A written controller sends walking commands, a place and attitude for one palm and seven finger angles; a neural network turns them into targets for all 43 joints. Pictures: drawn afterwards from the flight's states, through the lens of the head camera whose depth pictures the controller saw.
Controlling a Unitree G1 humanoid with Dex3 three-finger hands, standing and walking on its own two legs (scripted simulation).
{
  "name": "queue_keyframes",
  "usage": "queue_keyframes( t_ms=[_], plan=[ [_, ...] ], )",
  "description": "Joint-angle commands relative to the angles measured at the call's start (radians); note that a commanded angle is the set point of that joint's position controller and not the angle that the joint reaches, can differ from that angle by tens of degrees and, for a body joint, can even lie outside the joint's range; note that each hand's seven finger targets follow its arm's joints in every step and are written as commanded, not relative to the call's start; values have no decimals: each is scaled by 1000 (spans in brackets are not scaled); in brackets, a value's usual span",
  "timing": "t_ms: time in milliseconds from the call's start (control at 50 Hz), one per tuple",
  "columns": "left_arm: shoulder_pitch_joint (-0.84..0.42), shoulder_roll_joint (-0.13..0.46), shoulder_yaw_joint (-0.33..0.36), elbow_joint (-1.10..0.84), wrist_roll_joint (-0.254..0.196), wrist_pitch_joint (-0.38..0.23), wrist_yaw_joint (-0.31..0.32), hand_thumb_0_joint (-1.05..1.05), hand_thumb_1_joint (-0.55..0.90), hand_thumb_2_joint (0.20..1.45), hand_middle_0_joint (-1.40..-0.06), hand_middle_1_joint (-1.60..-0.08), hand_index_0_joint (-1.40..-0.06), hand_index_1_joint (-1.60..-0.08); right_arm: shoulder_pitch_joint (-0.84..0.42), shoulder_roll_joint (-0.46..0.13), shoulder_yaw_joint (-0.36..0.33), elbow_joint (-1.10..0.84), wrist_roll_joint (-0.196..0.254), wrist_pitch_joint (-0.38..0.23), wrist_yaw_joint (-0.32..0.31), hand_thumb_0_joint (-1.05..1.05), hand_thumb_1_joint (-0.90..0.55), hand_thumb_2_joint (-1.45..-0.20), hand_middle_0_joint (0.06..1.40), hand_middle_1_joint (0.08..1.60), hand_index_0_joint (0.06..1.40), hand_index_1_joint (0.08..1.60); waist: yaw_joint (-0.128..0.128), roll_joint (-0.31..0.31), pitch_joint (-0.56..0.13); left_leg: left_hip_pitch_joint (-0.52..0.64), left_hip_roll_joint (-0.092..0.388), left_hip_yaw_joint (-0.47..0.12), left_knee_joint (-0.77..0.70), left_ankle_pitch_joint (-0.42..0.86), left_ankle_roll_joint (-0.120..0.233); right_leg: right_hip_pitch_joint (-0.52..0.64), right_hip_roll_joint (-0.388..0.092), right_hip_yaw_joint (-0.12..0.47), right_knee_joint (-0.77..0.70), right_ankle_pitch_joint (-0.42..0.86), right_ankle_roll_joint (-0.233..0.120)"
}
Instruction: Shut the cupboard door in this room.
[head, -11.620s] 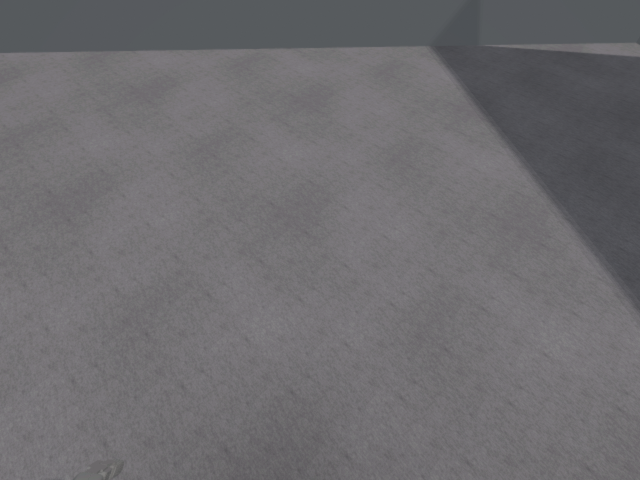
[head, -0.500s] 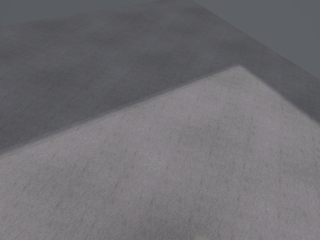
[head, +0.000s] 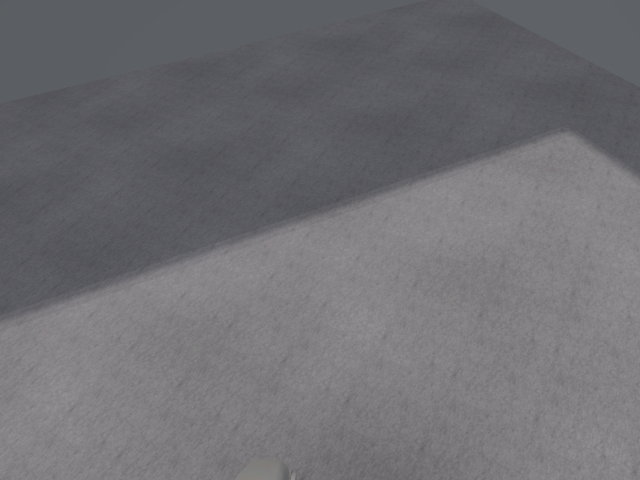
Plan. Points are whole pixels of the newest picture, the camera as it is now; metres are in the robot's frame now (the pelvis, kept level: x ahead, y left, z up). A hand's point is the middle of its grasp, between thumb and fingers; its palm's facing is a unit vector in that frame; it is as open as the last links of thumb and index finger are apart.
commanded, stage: turn or walk to find it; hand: left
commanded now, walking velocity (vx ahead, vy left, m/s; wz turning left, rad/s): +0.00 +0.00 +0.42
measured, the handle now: out of the picture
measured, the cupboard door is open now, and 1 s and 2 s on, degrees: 83 83 83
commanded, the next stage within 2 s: none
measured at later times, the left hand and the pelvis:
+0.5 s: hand out of the picture -0.03 +0.27 -0.17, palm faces +0.26 -0.93 -0.25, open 7.4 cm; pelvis -0.03 +0.05 +0.00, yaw +12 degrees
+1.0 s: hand out of the picture -0.06 +0.18 -0.15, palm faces +0.43 -0.86 -0.28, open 7.4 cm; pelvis -0.04 -0.02 +0.00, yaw +26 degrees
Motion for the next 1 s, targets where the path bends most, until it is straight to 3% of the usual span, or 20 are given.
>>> queue_keyframes(
  t_ms=[0,120,180,220,240,260,280,300,360,380,560,620,660,680,700,720,740,780,800,980],
  plan=[
    [38,209,55,-45,1,-27,12,0,900,900,-200,-300,-200,-300,-32,-43,-4,-64,2,-17,-4,0,-900,-900,200,300,200,300,46,-190,-46,-56,40,17,-63,-26,-23,89,-258,160,-207,243,-80],
    [93,257,68,-5,10,-16,9,0,900,900,-200,-300,-200,-300,-101,-23,16,-81,15,-32,-8,0,-900,-900,200,300,200,300,84,-232,-76,53,38,92,-331,-114,-10,118,-296,131,-149,379,-109],
    [71,268,73,4,10,-9,8,0,900,900,-200,-300,-200,-300,-61,-21,21,-77,18,-44,-12,0,-900,-900,200,300,200,300,61,-247,-108,140,30,129,-508,-69,3,118,-298,99,-81,409,-89],
    [52,255,74,7,-3,-1,5,0,900,900,-200,-300,-200,-300,3,-46,16,-61,14,-57,-12,0,-900,-900,200,300,200,300,14,-177,-127,319,40,133,-742,143,20,11,-265,29,33,305,-12],
    [68,211,67,-11,-12,9,0,0,900,900,-200,-300,-200,-300,20,-118,1,-64,9,-66,-13,0,-900,-900,200,300,200,300,4,23,-139,440,171,-53,-828,233,75,-161,-174,-19,192,93,53],
    [26,150,47,-48,-10,13,-8,0,900,900,-200,-300,-200,-300,46,-201,-17,-71,4,-64,-16,0,-900,-900,200,300,200,300,-18,268,-96,445,374,-289,-884,457,166,-340,-61,-30,389,-318,109],
    [-30,160,42,-67,-3,25,-4,0,900,900,-200,-300,-200,-300,69,-216,-21,-58,1,-59,-26,0,-900,-900,200,300,200,300,-43,193,-88,371,412,-315,-893,471,228,-339,-56,62,508,-343,106],
    [-60,153,48,-56,-3,32,-1,0,900,900,-200,-300,-200,-300,39,-200,-17,-54,0,-61,-36,0,-900,-900,200,300,200,300,-30,225,-72,343,370,-283,-890,458,221,-358,-55,111,568,-304,108],
    [6,170,55,-6,-4,27,-16,0,900,900,-200,-300,-200,-300,-89,-135,8,-93,5,-69,-40,0,-900,-900,200,300,200,300,35,109,-51,309,257,-138,-871,444,194,-326,-46,124,617,-141,114],
    [13,170,53,0,-4,26,-16,0,900,900,-200,-300,-200,-300,-84,-133,7,-94,6,-73,-39,0,-900,-900,200,300,200,300,32,97,-59,323,240,-124,-868,478,192,-318,-41,125,611,-126,119],
    [-54,144,41,-54,-11,17,-6,0,900,900,-200,-300,-200,-300,-20,-139,-11,-90,-1,-62,-35,0,-900,-900,200,300,200,300,-7,103,-79,359,242,-223,-813,570,228,-237,5,125,341,-197,122],
    [-15,142,40,-52,-16,8,-3,0,900,900,-200,-300,-200,-300,-39,-143,-16,-100,-2,-58,-33,0,-900,-900,200,300,200,300,12,121,-108,316,214,-252,-774,606,212,-122,38,107,172,-149,110],
    [64,157,44,-31,-16,-4,-1,0,900,900,-200,-300,-200,-300,-62,-132,-18,-109,6,-56,-30,0,-900,-900,200,300,200,300,55,79,-134,233,168,-238,-703,518,166,41,38,97,-54,31,105],
    [92,196,53,-26,-9,-15,4,0,900,900,-200,-300,-200,-300,-53,-94,-15,-114,13,-58,-26,0,-900,-900,200,300,200,300,65,-23,-154,118,110,-194,-626,358,112,180,-45,169,-161,106,83],
    [112,284,70,-26,6,-23,12,0,900,900,-200,-300,-200,-300,-46,-31,-2,-138,19,-61,-19,0,-900,-900,200,300,200,300,72,-280,-145,-73,-32,-31,-437,25,38,274,-292,413,-200,211,-9],
    [99,308,76,-41,-1,-23,12,0,900,900,-200,-300,-200,-300,-74,-60,-11,-147,9,-45,-24,0,-900,-900,200,300,200,300,89,-361,-110,-73,-41,-34,-236,-231,24,117,-416,489,-243,234,-108],
    [54,274,75,-54,-3,-19,14,0,900,900,-200,-300,-200,-300,-91,-83,-19,-136,3,-32,-21,0,-900,-900,200,300,200,300,79,-307,-42,-61,-15,-74,-88,-198,34,-8,-388,473,-273,113,-138],
    [-50,219,59,-78,-2,-17,14,0,900,900,-200,-300,-200,-300,-39,-57,-20,-91,1,-22,-9,0,-900,-900,200,300,200,300,14,-141,4,-65,13,-49,37,-73,25,-47,-291,307,-243,88,-98],
    [-70,203,51,-86,-3,-21,12,0,900,900,-200,-300,-200,-300,-2,-45,-17,-75,-1,-18,-4,0,-900,-900,200,300,200,300,-2,-157,-8,-61,14,-31,57,-22,14,-39,-247,227,-230,107,-69],
    [76,220,58,-28,4,-24,11,0,900,900,-200,-300,-200,-300,-71,-41,-1,-72,4,-18,-5,0,-900,-900,200,300,200,300,68,-206,-49,-46,48,36,-130,-58,-25,116,-276,157,-204,261,-88]
  ],
)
